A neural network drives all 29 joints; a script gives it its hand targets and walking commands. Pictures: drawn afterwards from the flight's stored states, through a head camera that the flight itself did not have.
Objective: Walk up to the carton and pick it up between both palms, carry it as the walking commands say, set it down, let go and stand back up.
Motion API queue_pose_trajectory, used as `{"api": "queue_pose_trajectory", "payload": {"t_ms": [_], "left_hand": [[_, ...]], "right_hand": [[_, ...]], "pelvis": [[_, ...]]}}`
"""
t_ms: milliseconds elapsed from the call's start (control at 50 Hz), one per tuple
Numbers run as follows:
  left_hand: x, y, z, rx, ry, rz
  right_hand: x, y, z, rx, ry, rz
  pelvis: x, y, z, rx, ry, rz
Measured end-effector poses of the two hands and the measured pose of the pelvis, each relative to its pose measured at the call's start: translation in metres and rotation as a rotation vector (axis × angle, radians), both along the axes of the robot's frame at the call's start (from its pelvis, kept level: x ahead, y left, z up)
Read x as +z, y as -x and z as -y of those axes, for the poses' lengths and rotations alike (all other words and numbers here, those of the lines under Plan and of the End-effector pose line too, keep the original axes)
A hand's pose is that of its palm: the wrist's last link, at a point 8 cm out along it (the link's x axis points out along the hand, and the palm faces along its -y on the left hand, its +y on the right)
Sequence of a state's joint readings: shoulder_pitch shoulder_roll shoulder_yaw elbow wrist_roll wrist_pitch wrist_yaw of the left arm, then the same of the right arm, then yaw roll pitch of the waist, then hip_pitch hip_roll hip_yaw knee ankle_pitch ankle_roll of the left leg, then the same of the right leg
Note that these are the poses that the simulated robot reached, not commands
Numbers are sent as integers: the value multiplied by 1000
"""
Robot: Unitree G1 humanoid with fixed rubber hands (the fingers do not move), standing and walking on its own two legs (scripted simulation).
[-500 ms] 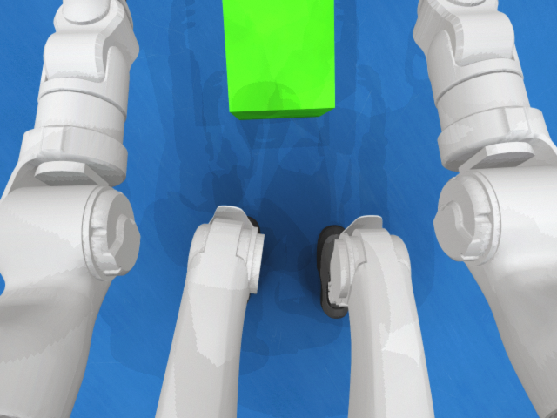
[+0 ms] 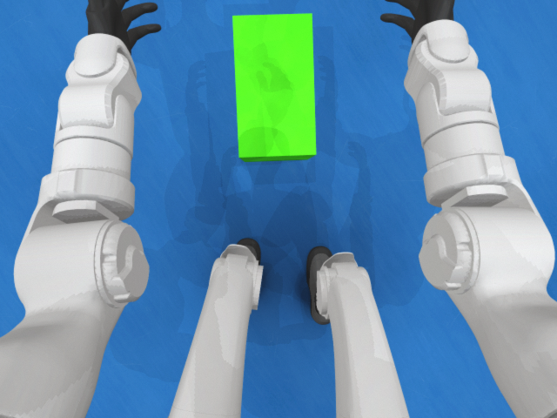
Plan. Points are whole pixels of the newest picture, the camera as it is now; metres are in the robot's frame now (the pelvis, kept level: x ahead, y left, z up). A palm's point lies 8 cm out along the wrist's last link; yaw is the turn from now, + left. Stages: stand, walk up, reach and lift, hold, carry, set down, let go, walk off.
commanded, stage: set down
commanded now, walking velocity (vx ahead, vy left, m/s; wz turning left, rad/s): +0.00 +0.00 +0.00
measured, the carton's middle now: (274, 96) +0.58 +0.05 -0.51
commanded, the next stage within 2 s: let go in 0.34 s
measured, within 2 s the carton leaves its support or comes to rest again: neither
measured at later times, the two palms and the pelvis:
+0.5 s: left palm (85, 32) +0.50 +0.22 -0.04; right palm (461, 28) +0.53 -0.12 -0.03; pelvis +0.03 +0.00 +0.10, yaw +0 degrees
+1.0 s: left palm out of the picture +0.31 +0.23 +0.07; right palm out of the picture +0.35 -0.20 +0.07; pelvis +0.07 +0.00 +0.16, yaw +1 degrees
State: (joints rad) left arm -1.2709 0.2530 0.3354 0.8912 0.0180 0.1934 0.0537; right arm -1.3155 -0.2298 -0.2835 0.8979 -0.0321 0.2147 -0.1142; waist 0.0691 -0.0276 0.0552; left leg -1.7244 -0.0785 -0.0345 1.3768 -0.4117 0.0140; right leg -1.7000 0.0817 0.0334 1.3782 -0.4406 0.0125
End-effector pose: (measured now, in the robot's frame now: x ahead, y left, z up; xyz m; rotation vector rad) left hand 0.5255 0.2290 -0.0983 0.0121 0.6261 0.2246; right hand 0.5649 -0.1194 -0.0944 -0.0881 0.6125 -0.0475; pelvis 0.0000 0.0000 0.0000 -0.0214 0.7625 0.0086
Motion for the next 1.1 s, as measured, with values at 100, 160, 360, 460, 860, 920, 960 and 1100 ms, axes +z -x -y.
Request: {"api": "queue_pose_trajectory", "payload": {"t_ms": [100, 160, 360, 460, 860, 920, 960, 1100], "left_hand": [[31, 0, -1, -3, 4, 9], [50, 0, -2, -5, 6, 14], [69, 3, 1, -25, 0, -23], [61, 13, 5, -62, -29, -57], [147, 150, -15, -155, -99, -152], [158, 178, -11, -153, -91, -166], [165, 195, -8, -152, -87, -173], [189, 245, 6, -152, -68, -185]], "right_hand": [[30, 1, 1, 2, -1, 4], [47, 2, 2, 4, -2, 7], [69, 4, -1, 30, 12, -29], [62, 19, 1, 23, 56, -52], [134, 156, 50, 35, 99, -119], [147, 180, 63, 33, 96, -134], [155, 197, 73, 32, 94, -142], [183, 252, 102, 22, 89, -161]], "pelvis": [[29, -5, 0, -1, -1, 7], [47, -8, -1, -3, -2, 12], [81, -18, -2, -8, -1, 5], [92, -25, -4, -4, 3, 10], [147, -63, -3, 12, -12, 243], [155, -68, 0, 14, -15, 311], [159, -71, 2, 13, -18, 360], [173, -83, 10, 9, -25, 548]]}}
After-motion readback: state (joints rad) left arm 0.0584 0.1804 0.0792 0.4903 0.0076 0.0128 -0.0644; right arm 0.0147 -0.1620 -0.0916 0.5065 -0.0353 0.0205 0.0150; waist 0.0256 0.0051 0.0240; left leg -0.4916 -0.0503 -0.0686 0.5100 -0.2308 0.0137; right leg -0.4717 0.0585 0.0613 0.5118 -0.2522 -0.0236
